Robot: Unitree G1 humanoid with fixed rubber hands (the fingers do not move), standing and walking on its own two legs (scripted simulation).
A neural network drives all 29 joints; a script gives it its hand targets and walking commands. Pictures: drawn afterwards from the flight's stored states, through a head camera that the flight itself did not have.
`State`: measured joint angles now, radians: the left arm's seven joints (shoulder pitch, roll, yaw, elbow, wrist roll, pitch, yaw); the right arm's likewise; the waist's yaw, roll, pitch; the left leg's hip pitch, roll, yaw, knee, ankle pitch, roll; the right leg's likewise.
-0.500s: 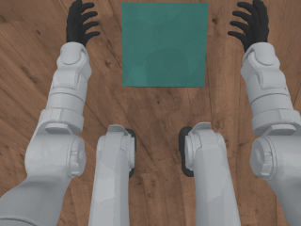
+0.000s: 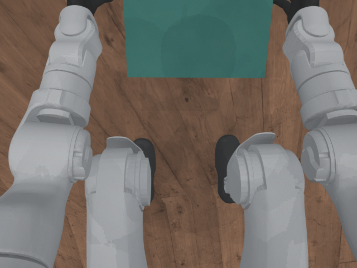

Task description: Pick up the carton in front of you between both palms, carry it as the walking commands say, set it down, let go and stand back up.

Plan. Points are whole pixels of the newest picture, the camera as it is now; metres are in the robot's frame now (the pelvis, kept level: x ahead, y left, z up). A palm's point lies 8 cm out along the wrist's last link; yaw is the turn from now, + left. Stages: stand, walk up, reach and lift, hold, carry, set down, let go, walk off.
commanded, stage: reach and lift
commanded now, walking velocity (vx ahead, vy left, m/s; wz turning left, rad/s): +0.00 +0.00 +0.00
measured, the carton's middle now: (192, 24) +0.52 -0.01 -0.24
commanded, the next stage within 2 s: none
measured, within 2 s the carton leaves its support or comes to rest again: leaves its support in 0.64 s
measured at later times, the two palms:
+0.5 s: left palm (101, 4) +0.53 +0.14 -0.17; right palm (285, 6) +0.52 -0.16 -0.17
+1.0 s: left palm out of the picture +0.50 +0.14 -0.02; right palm out of the picture +0.49 -0.16 -0.02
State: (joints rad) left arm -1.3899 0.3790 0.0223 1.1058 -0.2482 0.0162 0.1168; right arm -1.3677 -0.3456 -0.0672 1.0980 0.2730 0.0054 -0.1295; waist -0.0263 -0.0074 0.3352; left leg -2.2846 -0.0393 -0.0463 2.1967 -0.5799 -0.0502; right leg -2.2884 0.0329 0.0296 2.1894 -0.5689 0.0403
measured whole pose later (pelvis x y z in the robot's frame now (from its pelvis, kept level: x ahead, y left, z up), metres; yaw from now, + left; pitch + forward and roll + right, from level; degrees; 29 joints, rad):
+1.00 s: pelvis -0.01 +0.00 +0.05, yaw +0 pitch +41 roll +0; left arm -1.14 0.08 0.39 0.84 0.10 0.30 0.11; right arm -1.11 -0.07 -0.42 0.80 -0.09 0.30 -0.10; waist -0.02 0.01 -0.07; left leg -2.19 -0.11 -0.08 2.01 -0.54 -0.07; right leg -2.19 0.09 0.07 2.00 -0.54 0.08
